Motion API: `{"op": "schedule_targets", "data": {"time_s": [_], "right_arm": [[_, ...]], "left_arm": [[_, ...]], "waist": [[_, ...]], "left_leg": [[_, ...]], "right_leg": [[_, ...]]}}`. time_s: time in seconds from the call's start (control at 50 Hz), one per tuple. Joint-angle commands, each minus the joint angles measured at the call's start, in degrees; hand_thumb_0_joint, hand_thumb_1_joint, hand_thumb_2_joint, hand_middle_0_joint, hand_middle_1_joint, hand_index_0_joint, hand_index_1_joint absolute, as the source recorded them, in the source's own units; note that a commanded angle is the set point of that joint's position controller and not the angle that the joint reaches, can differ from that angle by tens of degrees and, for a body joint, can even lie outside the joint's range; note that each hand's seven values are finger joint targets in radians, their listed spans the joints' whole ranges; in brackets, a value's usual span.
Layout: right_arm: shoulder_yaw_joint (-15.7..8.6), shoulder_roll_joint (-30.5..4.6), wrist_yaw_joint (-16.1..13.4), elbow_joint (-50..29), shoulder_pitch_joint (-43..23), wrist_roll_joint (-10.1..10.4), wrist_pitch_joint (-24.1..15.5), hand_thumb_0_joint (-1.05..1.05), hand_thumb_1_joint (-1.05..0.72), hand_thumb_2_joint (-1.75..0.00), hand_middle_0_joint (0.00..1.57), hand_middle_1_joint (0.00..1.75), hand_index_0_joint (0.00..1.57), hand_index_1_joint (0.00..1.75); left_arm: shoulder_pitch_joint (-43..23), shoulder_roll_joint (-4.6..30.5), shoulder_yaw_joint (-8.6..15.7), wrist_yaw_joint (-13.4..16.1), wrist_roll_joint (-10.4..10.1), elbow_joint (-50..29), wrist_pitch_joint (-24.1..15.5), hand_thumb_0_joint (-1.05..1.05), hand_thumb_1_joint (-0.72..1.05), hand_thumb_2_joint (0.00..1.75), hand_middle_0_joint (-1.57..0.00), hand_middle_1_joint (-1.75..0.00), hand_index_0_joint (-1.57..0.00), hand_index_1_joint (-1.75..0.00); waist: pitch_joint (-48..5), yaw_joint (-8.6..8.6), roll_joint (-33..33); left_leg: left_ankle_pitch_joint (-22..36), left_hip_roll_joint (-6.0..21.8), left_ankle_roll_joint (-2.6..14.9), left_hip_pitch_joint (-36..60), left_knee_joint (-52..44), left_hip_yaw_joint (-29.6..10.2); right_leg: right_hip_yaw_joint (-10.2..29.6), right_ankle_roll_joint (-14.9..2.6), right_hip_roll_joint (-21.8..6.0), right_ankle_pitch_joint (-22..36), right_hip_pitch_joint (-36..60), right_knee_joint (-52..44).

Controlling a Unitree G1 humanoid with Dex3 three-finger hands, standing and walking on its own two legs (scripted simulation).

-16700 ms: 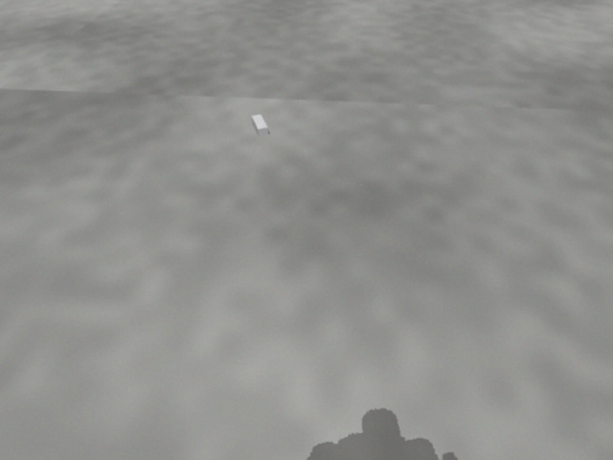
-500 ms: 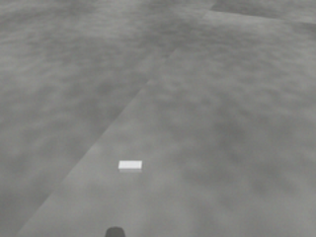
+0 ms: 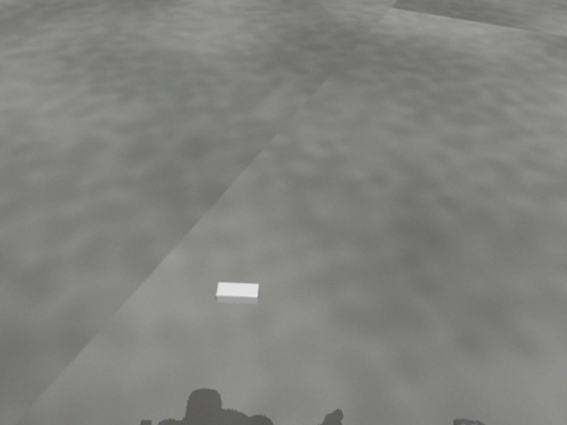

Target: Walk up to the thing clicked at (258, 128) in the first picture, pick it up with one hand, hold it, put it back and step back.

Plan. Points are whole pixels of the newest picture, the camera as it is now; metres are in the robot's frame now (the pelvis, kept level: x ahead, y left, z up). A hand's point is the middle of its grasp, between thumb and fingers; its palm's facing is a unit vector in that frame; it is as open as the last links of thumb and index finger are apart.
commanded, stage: walk up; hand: left
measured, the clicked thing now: (238, 293) +0.77 +0.17 -0.75
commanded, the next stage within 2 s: stand in 0.04 s
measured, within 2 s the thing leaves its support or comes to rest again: neither
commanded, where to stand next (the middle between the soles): +0.40 -0.04 m, yaw -3 degrees
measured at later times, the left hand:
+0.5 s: hand out of the picture +0.07 +0.25 -0.15, palm faces -0.03 -0.94 -0.34, open 7.4 cm
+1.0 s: hand out of the picture +0.07 +0.25 -0.15, palm faces -0.03 -0.94 -0.35, open 7.4 cm
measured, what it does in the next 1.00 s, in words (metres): stands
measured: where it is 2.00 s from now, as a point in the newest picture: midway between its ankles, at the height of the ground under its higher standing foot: outside the picture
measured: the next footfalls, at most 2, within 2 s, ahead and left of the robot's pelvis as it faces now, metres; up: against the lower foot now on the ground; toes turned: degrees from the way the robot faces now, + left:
left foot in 1.28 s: +0.14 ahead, +0.14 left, +0.00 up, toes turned +3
right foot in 1.68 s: +0.30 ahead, -0.14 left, +0.00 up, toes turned -6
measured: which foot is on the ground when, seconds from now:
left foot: down 0.00-1.00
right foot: down 0.00-1.00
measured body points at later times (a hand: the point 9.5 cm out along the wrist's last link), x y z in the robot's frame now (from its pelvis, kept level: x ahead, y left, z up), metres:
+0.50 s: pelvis +0.00 +0.00 +0.01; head +0.01 +0.00 +0.45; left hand +0.07 +0.30 -0.13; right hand +0.07 -0.30 -0.13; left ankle +0.01 +0.13 -0.74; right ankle -0.02 -0.13 -0.74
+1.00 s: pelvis +0.00 -0.01 +0.01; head +0.01 -0.01 +0.45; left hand +0.08 +0.29 -0.13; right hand +0.07 -0.31 -0.13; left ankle +0.01 +0.13 -0.74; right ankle -0.02 -0.13 -0.74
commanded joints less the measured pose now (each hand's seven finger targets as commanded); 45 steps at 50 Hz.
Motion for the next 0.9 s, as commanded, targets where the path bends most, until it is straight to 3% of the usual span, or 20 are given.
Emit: {"op": "schedule_targets", "data": {"time_s": [0.0,0.02,0.06,0.26,0.32,0.42,0.6,0.7,0.88], "right_arm": [[-2.5,-12.1,-0.7,-3.2,-2.2,-0.2,-0.9,0.00,-0.90,-0.90,0.20,0.30,0.20,0.30],[-2.3,-13.0,-0.7,-2.7,-2.3,0.0,-0.9,0.00,-0.90,-0.90,0.20,0.30,0.20,0.30],[-2.3,-13.0,-0.7,-2.4,-2.2,0.1,-0.8,0.00,-0.90,-0.90,0.20,0.30,0.20,0.30],[-1.7,-13.5,-0.6,-0.8,-3.2,0.3,-0.6,0.00,-0.90,-0.90,0.20,0.30,0.20,0.30],[-1.3,-13.3,-0.4,-0.1,-3.0,0.4,-0.4,0.00,-0.90,-0.90,0.20,0.30,0.20,0.30],[-1.3,-14.1,-0.3,0.6,-1.8,0.3,-0.3,0.00,-0.90,-0.90,0.20,0.30,0.20,0.30],[-1.0,-14.1,-0.4,1.0,-1.0,0.3,-0.4,0.00,-0.90,-0.90,0.20,0.30,0.20,0.30],[-0.6,-14.2,-0.5,1.3,0.3,0.3,-0.5,0.00,-0.90,-0.90,0.20,0.30,0.20,0.30],[-0.2,-14.0,-0.6,1.3,0.6,0.3,-0.3,0.00,-0.90,-0.90,0.20,0.30,0.20,0.30]], "left_arm": [[-2.3,11.8,2.4,0.6,-0.1,-3.9,-1.2,0.00,0.90,0.90,-0.20,-0.30,-0.20,-0.30],[-1.9,11.1,1.2,0.7,-0.4,-2.5,-1.3,0.00,0.90,0.90,-0.20,-0.30,-0.20,-0.30],[-1.9,11.5,1.1,0.8,-0.6,-2.2,-1.6,0.00,0.90,0.90,-0.20,-0.30,-0.20,-0.30],[-1.5,12.0,0.3,0.8,-0.4,0.0,-1.4,0.00,0.90,0.90,-0.20,-0.30,-0.20,-0.30],[-1.2,12.0,0.0,0.8,-0.4,0.5,-1.3,0.00,0.90,0.90,-0.20,-0.30,-0.20,-0.30],[-0.8,12.0,-0.2,0.7,-0.3,0.8,-1.3,0.00,0.90,0.90,-0.20,-0.30,-0.20,-0.30],[0.1,12.5,-0.1,0.8,-0.4,0.9,-1.2,0.00,0.90,0.90,-0.20,-0.30,-0.20,-0.30],[-0.3,12.8,-0.1,0.8,-0.5,0.4,-1.4,0.00,0.90,0.90,-0.20,-0.30,-0.20,-0.30],[0.1,12.6,-0.2,0.7,-0.6,0.6,-1.0,0.00,0.90,0.90,-0.20,-0.30,-0.20,-0.30]], "waist": [[-5.9,-0.27,0.3],[-6.0,-0.78,1.9],[-7.4,-0.88,1.8],[-6.9,-0.50,1.2],[-4.9,-0.57,0.7],[-4.2,-0.70,1.2],[-4.9,-0.63,0.1],[-5.9,-0.95,0.5],[-3.6,-0.82,0.8]], "left_leg": [[12.4,5.7,2.51,-1.1,-3.4,-3.2],[15.7,6.5,2.13,2.1,-4.9,-3.7],[20.3,6.9,2.18,3.6,-4.4,-3.5],[15.9,7.0,1.78,4.4,-7.5,-3.2],[10.9,6.6,1.68,2.9,-9.1,-3.6],[7.7,6.7,1.82,0.9,-9.8,-3.8],[10.1,6.4,1.59,2.4,-8.8,-3.7],[14.3,6.9,1.66,2.7,-8.2,-3.2],[11.3,6.8,1.38,1.7,-9.5,-3.4]], "right_leg": [[4.6,-2.46,-6.3,10.2,4.2,-3.5],[5.9,-2.13,-7.1,12.9,2.2,-4.4],[5.3,-1.64,-7.1,16.9,4.1,-4.3],[5.1,-1.59,-6.9,11.8,4.2,-6.1],[5.1,-1.48,-6.7,7.6,3.0,-6.9],[5.5,-1.61,-6.8,5.3,3.1,-7.1],[5.5,-1.68,-6.9,6.8,2.3,-7.2],[5.6,-1.71,-7.3,11.5,3.9,-6.2],[5.5,-1.76,-6.7,7.9,2.4,-6.6]]}}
